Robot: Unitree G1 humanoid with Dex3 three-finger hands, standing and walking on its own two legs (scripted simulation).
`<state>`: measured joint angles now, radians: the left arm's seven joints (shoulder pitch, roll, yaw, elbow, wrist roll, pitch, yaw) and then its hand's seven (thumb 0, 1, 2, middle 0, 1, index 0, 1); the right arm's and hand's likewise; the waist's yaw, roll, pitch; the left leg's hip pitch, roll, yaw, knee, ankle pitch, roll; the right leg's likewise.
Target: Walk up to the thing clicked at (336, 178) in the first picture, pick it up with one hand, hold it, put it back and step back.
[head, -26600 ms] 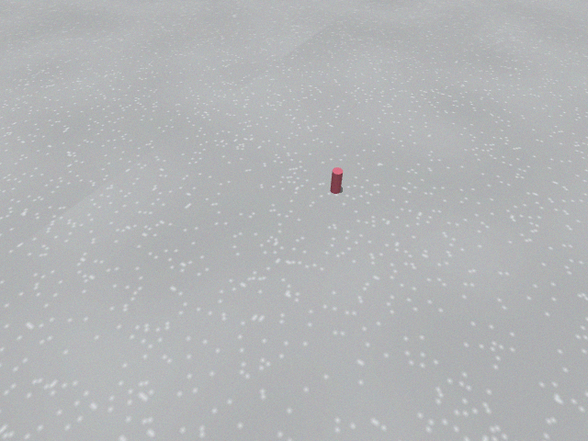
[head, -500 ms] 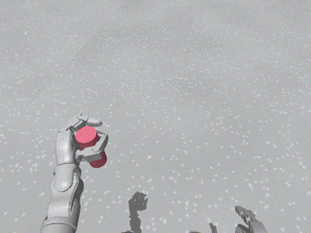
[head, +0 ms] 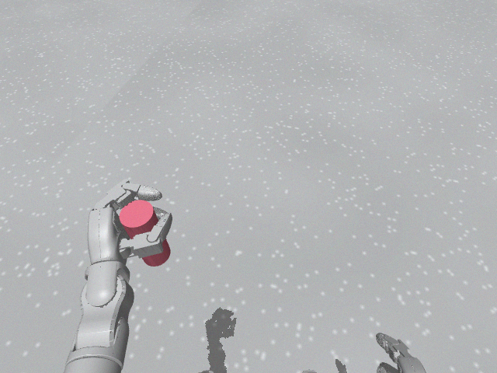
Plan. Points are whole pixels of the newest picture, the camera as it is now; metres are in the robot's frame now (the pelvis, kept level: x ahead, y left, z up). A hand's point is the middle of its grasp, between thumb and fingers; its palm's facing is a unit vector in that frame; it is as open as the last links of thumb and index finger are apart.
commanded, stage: hold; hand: left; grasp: from above
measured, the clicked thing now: (147, 235) +0.33 +0.19 +0.03
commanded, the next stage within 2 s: crouch in 0.52 s
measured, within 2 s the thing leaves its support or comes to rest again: neither
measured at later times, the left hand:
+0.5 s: hand (146, 223) +0.32 +0.18 +0.07, palm faces +0.22 -0.98 +0.00, open 6.6 cm
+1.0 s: hand (150, 242) +0.33 +0.19 +0.00, palm faces +0.27 -0.96 +0.01, open 6.6 cm
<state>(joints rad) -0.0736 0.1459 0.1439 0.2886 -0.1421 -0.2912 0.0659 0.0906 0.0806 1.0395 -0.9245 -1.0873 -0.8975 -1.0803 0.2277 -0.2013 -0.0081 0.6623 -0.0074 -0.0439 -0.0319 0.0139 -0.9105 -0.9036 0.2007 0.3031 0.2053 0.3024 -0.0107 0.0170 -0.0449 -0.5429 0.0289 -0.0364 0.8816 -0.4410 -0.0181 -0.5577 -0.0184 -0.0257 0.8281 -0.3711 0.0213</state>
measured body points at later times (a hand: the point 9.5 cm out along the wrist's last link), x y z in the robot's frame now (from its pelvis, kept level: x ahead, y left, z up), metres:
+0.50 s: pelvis +0.00 +0.00 +0.00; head +0.04 +0.00 +0.45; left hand +0.31 +0.23 +0.07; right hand +0.15 -0.24 -0.10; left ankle +0.01 +0.13 -0.70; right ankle +0.03 -0.14 -0.70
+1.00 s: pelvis -0.01 +0.00 -0.02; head +0.06 +0.02 +0.42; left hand +0.31 +0.24 +0.00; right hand +0.13 -0.24 -0.13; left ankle +0.01 +0.13 -0.70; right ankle +0.03 -0.14 -0.70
